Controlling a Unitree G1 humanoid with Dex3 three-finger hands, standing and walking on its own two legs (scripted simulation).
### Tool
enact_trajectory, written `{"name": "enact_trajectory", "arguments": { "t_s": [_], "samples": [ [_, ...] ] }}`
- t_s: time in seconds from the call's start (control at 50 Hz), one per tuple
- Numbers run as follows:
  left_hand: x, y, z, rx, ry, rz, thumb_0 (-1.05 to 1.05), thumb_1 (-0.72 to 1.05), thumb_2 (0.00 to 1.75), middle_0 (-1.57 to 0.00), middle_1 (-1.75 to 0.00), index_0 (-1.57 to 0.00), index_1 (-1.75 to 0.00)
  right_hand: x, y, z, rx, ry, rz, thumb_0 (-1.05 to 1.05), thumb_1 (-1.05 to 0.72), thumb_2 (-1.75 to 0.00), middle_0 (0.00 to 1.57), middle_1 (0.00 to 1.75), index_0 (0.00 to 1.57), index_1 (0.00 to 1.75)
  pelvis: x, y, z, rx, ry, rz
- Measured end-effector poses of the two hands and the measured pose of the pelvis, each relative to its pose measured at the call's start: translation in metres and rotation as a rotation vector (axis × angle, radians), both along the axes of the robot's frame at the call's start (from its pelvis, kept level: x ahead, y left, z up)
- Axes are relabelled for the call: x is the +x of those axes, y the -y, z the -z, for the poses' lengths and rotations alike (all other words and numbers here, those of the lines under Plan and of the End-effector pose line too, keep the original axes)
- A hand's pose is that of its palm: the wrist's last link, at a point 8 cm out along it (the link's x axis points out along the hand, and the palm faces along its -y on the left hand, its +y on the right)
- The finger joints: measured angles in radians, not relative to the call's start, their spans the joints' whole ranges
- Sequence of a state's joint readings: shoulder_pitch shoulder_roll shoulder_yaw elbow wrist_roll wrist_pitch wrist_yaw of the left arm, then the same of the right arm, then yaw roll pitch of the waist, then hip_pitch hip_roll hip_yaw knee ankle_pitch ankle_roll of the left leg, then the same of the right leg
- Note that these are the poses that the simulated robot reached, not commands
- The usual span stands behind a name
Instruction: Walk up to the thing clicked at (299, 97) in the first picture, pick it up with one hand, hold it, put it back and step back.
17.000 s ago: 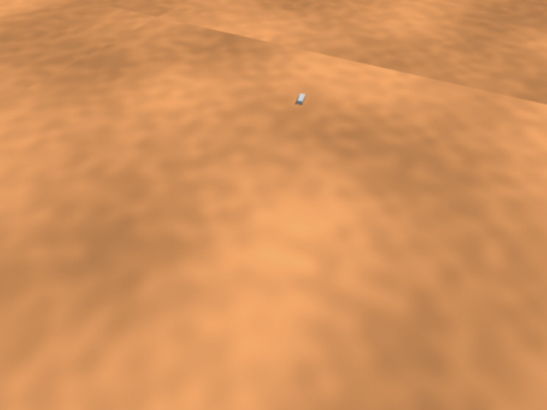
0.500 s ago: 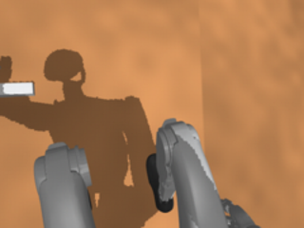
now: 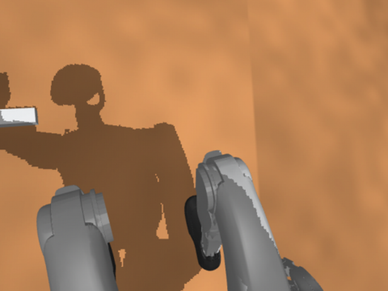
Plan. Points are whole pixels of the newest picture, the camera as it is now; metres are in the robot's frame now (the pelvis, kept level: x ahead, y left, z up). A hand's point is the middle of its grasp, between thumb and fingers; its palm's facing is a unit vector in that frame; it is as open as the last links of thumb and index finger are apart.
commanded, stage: rise first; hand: left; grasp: from above
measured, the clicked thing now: (14, 117) +0.50 +0.29 -0.30
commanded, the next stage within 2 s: approach in 0.72 s
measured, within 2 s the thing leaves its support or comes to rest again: neither
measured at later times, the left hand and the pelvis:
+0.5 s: hand out of the picture +0.45 +0.33 -0.17, palm faces -0.45 -0.05 -0.89, open 13.1 cm; pelvis +0.00 +0.00 +0.00, yaw +0 degrees
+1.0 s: hand out of the picture +0.46 +0.33 -0.17, palm faces -0.45 -0.03 -0.89, open 12.8 cm; pelvis +0.00 +0.00 +0.01, yaw +1 degrees
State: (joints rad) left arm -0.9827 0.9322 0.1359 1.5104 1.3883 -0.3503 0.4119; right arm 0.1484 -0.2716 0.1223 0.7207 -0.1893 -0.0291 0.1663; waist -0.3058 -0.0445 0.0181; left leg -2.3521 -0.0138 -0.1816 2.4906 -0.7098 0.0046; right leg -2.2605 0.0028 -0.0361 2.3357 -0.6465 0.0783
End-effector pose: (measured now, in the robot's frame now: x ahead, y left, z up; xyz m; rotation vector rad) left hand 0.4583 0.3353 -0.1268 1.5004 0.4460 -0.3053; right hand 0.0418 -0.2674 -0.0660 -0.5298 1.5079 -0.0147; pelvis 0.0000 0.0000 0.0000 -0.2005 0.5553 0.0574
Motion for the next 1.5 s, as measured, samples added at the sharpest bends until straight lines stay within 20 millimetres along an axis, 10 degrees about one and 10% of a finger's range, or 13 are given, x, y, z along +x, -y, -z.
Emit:
{"name": "enact_trajectory", "arguments": {
  "t_s": [1.1, 1.32, 1.5],
  "samples": [
    [0.022, 0.023, -0.024, -0.006, 0.036, 0.075, 0.00, -0.30, 0.83, -0.29, -0.83, -0.28, -0.82, 0.004, 0.001, -0.007, -0.007, 0.028, 0.005, 0.00, -0.91, -0.89, 0.21, 0.30, 0.21, 0.30, -0.001, 0.000, -0.006, 0.006, -0.014, -0.008],
    [0.054, 0.074, -0.016, -0.005, 0.051, 0.107, 0.00, -0.30, 0.83, -0.29, -0.85, -0.29, -0.84, -0.024, 0.001, -0.015, -0.019, 0.033, 0.059, 0.00, -0.91, -0.89, 0.21, 0.30, 0.20, 0.30, -0.002, 0.001, -0.004, 0.002, -0.021, 0.005],
    [0.032, 0.046, -0.009, 0.038, 0.003, -0.006, 0.00, -0.27, 0.81, -0.31, -0.80, -0.30, -0.79, -0.043, -0.004, -0.005, 0.042, -0.025, 0.085, 0.00, -0.91, -0.89, 0.21, 0.30, 0.21, 0.30, -0.004, 0.005, -0.004, 0.019, -0.018, 0.007]
  ]
}}
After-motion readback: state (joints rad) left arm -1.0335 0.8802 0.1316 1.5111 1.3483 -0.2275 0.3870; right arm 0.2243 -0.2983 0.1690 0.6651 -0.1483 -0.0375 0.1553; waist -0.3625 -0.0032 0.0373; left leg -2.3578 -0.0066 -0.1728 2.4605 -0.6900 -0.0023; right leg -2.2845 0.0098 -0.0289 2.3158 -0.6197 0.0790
